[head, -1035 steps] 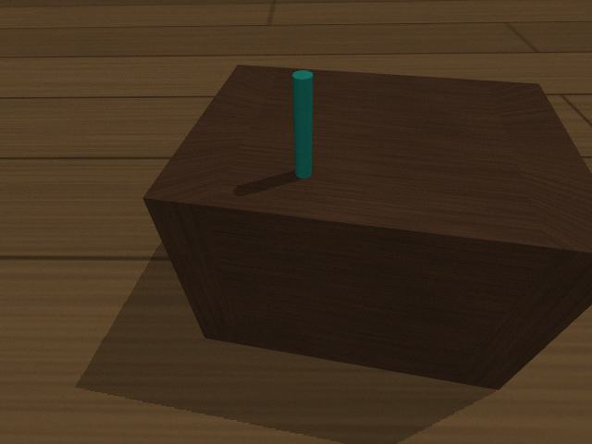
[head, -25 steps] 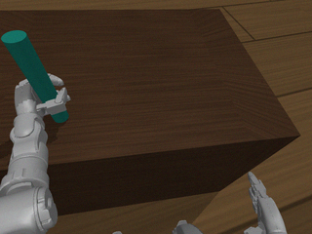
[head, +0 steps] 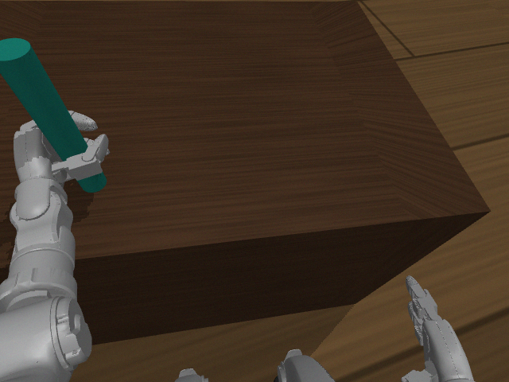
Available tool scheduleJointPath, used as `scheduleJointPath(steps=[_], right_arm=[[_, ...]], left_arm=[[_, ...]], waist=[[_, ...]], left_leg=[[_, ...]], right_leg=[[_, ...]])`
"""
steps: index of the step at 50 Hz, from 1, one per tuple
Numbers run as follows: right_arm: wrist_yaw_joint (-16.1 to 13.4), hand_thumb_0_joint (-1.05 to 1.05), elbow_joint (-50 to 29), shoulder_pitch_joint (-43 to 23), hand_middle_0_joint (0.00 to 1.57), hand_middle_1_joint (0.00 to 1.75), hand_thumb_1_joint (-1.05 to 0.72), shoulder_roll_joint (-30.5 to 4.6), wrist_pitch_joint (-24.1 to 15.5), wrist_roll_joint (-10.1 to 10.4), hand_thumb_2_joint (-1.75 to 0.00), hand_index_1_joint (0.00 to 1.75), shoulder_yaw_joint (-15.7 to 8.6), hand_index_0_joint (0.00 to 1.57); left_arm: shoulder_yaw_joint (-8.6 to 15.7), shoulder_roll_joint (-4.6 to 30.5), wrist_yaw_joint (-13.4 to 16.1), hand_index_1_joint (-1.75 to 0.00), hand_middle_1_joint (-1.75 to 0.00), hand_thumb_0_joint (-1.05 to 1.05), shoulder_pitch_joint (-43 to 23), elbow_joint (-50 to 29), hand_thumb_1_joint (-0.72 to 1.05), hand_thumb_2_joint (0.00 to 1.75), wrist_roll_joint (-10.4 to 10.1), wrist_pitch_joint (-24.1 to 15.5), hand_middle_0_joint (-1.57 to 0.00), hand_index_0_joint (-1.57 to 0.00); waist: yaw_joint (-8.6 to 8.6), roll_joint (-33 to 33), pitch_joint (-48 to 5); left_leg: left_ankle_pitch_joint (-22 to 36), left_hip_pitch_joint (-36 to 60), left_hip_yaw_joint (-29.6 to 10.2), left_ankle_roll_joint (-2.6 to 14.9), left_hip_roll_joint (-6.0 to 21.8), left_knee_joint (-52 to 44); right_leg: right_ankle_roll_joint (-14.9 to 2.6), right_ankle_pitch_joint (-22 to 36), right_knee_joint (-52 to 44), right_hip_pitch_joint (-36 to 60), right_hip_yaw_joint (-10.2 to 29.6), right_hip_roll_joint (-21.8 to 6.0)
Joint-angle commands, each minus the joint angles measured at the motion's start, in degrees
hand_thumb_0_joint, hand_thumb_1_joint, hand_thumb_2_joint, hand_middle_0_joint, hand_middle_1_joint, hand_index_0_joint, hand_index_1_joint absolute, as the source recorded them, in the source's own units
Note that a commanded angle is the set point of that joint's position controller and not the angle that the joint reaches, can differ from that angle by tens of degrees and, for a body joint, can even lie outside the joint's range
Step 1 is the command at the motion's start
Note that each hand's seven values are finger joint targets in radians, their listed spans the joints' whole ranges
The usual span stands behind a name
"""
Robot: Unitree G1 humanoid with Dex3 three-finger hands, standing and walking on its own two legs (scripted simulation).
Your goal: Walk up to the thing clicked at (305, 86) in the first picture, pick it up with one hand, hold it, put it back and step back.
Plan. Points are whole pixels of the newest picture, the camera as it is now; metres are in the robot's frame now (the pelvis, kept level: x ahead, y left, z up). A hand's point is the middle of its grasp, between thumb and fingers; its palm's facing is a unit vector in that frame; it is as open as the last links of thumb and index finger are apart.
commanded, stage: open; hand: left
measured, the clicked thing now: (61, 132) +0.49 +0.23 +0.12
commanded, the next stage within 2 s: withdraw in 0.32 s
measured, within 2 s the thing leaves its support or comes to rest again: neither
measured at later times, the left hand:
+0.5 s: hand (83, 147) +0.49 +0.21 +0.08, palm faces +0.16 -0.99 +0.01, open 14.6 cm
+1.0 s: hand out of the picture +0.49 +0.31 +0.18, palm faces +0.25 -0.95 -0.15, open 17.6 cm
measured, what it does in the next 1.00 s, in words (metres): stands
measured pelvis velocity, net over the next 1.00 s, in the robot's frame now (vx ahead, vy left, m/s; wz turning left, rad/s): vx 0.02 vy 0.00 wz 0.00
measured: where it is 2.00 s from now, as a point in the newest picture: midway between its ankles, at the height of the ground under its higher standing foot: outside the picture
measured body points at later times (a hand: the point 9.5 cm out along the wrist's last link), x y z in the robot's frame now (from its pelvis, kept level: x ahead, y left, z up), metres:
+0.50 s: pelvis +0.01 +0.00 +0.00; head +0.10 +0.03 +0.44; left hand +0.48 +0.27 +0.08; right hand +0.16 -0.26 -0.01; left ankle +0.02 +0.12 -0.67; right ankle +0.03 -0.14 -0.67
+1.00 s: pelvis +0.02 +0.00 +0.03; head +0.08 +0.02 +0.47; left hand +0.47 +0.35 +0.19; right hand +0.17 -0.25 -0.01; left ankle +0.02 +0.12 -0.67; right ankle +0.03 -0.14 -0.67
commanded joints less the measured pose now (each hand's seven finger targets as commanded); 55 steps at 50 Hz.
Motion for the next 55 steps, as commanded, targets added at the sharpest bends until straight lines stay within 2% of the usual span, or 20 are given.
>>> scheduleJointPath(steps=[1,7,11,21,24,27,30,31,33,36,37,39,42,45,46,47,48,51,52,55], right_arm=[[-1.0,0.00,-10.0,0.3,0.05,0.05,0.53,-8.0,-2.7,0.5,-0.04,0.05,-4.6,0.05],[-0.9,0.00,-10.3,1.3,0.05,0.05,0.54,-8.4,-2.2,0.5,-0.05,0.05,-4.8,0.05],[-0.7,0.00,-11.6,0.0,0.05,0.05,0.54,-7.9,-1.9,0.6,-0.05,0.05,-4.5,0.05],[-0.6,0.00,-10.5,2.3,0.05,0.05,0.53,-8.3,-1.2,0.7,-0.05,0.05,-5.1,0.05],[-1.0,0.00,-13.0,0.4,0.05,0.05,0.55,-11.3,-1.1,0.8,-0.05,0.05,-8.1,0.05],[-1.1,0.00,-12.5,0.5,0.05,0.05,0.54,-10.2,-0.6,1.0,-0.05,0.05,-7.4,0.05],[-1.1,0.00,-11.7,0.7,0.05,0.05,0.53,-8.6,-0.1,1.3,-0.05,0.05,-5.6,0.05],[-1.5,0.00,-10.9,1.4,0.05,0.05,0.53,-10.4,0.1,1.4,-0.05,0.05,-7.3,0.05],[-1.5,0.00,-8.2,1.5,0.05,0.05,0.53,-9.0,0.4,1.4,-0.05,0.05,-5.7,0.05],[-2.0,0.00,-7.1,-1.0,0.05,0.05,0.54,-9.2,0.3,2.1,-0.05,0.05,-5.8,0.05],[-2.0,0.00,-6.1,-0.9,0.05,0.05,0.54,-8.8,0.2,2.2,-0.05,0.05,-5.0,0.05],[-2.4,0.00,-3.3,-1.5,0.05,0.05,0.55,-9.8,-0.4,2.5,-0.05,0.05,-6.0,0.05],[-2.6,0.00,-1.8,-2.5,0.05,0.05,0.56,-8.6,-1.2,3.1,-0.04,0.05,-4.2,0.05],[-2.7,0.00,0.7,-1.3,0.05,0.05,0.61,-8.3,-1.9,3.4,-0.04,0.05,-3.2,0.05],[-2.8,0.00,-2.5,-0.7,0.05,0.05,0.60,-12.2,-1.2,3.5,-0.04,0.05,-5.9,0.05],[-2.8,0.00,-2.7,-2.3,0.05,0.05,0.60,-12.1,-0.9,3.7,-0.04,0.05,-5.8,0.05],[-2.4,0.00,-1.8,-1.7,0.05,0.05,0.61,-9.9,-0.6,3.9,-0.04,0.05,-2.9,0.05],[-2.8,0.00,-1.1,-1.2,0.05,0.05,0.58,-12.6,-0.3,4.2,-0.05,0.05,-6.2,0.05],[-2.8,0.00,-1.3,-1.6,0.05,0.05,0.58,-12.5,-0.3,4.3,-0.05,0.05,-5.6,0.05],[-2.4,0.00,1.4,-2.9,0.05,0.05,0.54,-9.2,0.1,4.8,-0.06,0.05,-3.1,0.05]], left_arm=[[1.0,14.0,0.0,-0.78,-0.80,0.00,-26.3,-12.3,-0.11,0.56,-0.2,-3.8,-0.90,-0.93],[1.2,13.3,-0.5,-0.58,-0.59,0.00,-24.6,-11.6,-0.19,0.44,-0.6,-3.3,-0.68,-0.69],[0.6,12.5,-0.4,-0.50,-0.50,0.00,-24.3,-12.3,-0.24,0.38,-0.6,-3.3,-0.59,-0.60],[0.9,12.5,-0.2,-0.20,-0.21,0.00,-23.3,-14.7,-0.52,0.13,-0.7,-3.0,-0.29,-0.30],[3.0,16.5,0.2,-0.09,-0.10,0.00,-24.7,-16.1,-0.48,0.09,-0.5,-3.1,-0.10,-0.12],[4.4,19.4,0.3,-0.06,-0.07,0.00,-26.8,-19.2,-0.54,0.06,-0.6,-3.0,-0.07,-0.08],[4.5,20.8,0.0,-0.05,-0.06,0.00,-28.4,-21.6,-0.56,0.06,-0.6,-1.7,-0.06,-0.07],[5.5,22.0,-0.2,-0.06,-0.07,0.00,-27.4,-18.5,-0.58,0.06,-0.6,-0.8,-0.07,-0.08],[5.1,23.2,-1.0,-0.05,-0.06,0.00,-28.0,-19.5,-0.58,0.04,-0.1,0.6,-0.06,-0.08],[6.1,26.1,-2.5,-0.04,-0.05,0.00,-28.7,-18.0,-0.57,0.02,-0.5,3.3,-0.06,-0.08],[5.3,24.2,-3.1,-0.03,-0.05,0.00,-27.1,-14.6,-0.57,0.02,-0.5,4.5,-0.06,-0.08],[4.7,24.9,-4.5,-0.03,-0.05,0.00,-28.5,-13.0,-0.58,0.00,-0.8,6.0,-0.05,-0.08],[3.8,24.4,-6.4,-0.02,-0.05,0.00,-27.6,-7.5,-0.60,0.00,-0.9,8.5,-0.05,-0.08],[1.0,21.2,-9.4,-0.06,-0.06,0.00,-26.9,-5.2,-0.57,0.05,-1.7,10.3,-0.05,-0.05],[1.1,30.4,-6.0,-0.06,-0.06,0.00,-23.2,-3.3,-0.56,0.03,4.6,12.0,-0.05,-0.06],[2.1,31.7,-4.0,-0.05,-0.06,0.00,-25.9,-6.0,-0.56,0.03,4.2,12.6,-0.05,-0.06],[1.6,30.9,-3.6,-0.05,-0.06,0.00,-30.5,-9.7,-0.56,0.04,4.1,12.5,-0.05,-0.06],[3.8,36.5,-1.2,-0.07,-0.08,0.00,-29.5,-10.1,-0.57,0.04,5.9,13.6,-0.06,-0.07],[4.7,38.1,-0.4,-0.07,-0.08,0.00,-27.4,-9.0,-0.57,0.04,6.6,14.0,-0.05,-0.07],[4.1,36.3,1.3,-0.05,-0.04,0.00,-24.2,-8.6,-0.58,0.04,6.9,14.4,-0.06,-0.06]], waist=[[0.02,7.8,-25.7],[-0.09,8.4,-27.2],[0.25,7.9,-26.7],[0.13,8.3,-26.9],[-0.18,8.4,-28.3],[1.13,9.6,-29.6],[1.69,12.0,-31.3],[1.37,10.7,-30.3],[1.85,12.9,-30.6],[2.44,11.8,-27.9],[2.17,10.2,-25.9],[1.72,10.4,-22.5],[1.62,6.9,-17.9],[0.75,5.6,-17.5],[3.30,6.6,-20.1],[3.23,6.7,-20.5],[3.69,7.5,-22.7],[3.56,5.4,-24.2],[4.21,5.5,-25.3],[6.32,7.5,-21.5]], left_leg=[[12.2,15.3,0.2,0.86,-1.7,-7.7],[18.9,17.6,-0.4,0.33,-1.2,-6.6],[17.0,15.8,-0.2,0.58,-1.4,-7.0],[20.2,18.0,-0.4,0.37,-1.1,-6.8],[21.5,19.3,-0.6,0.23,-0.9,-6.7],[20.3,19.1,-0.1,0.34,-1.5,-7.4],[24.8,22.9,-0.3,-0.10,-1.2,-8.0],[24.9,22.7,-0.4,-0.16,-1.1,-8.3],[27.2,23.3,-0.1,-0.20,-1.2,-8.6],[22.3,21.9,0.6,0.22,-1.7,-10.6],[21.2,21.6,0.7,0.33,-1.6,-11.2],[19.1,21.3,0.6,0.16,-1.4,-12.6],[14.9,18.5,0.7,0.81,-1.5,-14.1],[14.7,20.5,0.5,0.92,-1.3,-14.8],[17.1,24.0,0.9,0.22,-2.0,-16.6],[17.6,24.4,1.1,0.13,-2.1,-17.0],[19.5,26.0,1.0,-0.09,-2.0,-17.0],[23.6,27.5,0.9,0.19,-1.8,-17.1],[25.3,28.2,1.0,0.23,-1.9,-17.1],[24.7,27.0,1.4,0.16,-2.3,-18.5]], right_leg=[[-2.45,11.5,-6.4,11.5,-0.2,1.5],[-2.77,15.5,-5.2,11.0,-0.9,1.9],[-2.64,14.6,-5.4,12.6,-0.7,1.6],[-2.72,16.5,-5.1,11.6,-0.9,1.8],[-2.67,17.2,-5.1,12.2,-0.9,1.8],[-2.48,17.2,-5.7,15.4,-0.3,1.5],[-2.65,19.3,-6.2,16.1,-0.6,1.6],[-2.70,19.3,-6.6,16.3,-0.7,1.8],[-2.68,21.1,-7.0,17.3,-0.4,1.6],[-2.50,18.8,-9.1,19.7,0.0,1.5],[-2.50,18.1,-9.8,19.2,-0.1,1.6],[-2.72,15.8,-10.8,17.3,-0.4,1.8],[-2.51,12.9,-12.5,16.5,-0.5,1.9],[-2.52,12.4,-13.2,14.8,-0.8,2.0],[-2.39,14.5,-14.9,18.0,-1.2,1.6],[-2.27,15.2,-15.3,19.7,-1.1,1.6],[-2.35,16.6,-15.1,20.7,-1.2,1.7],[-2.14,20.4,-15.4,24.2,-1.3,1.7],[-2.11,21.9,-15.5,25.5,-1.1,1.5],[-2.23,20.7,-16.7,26.5,-0.8,1.0]])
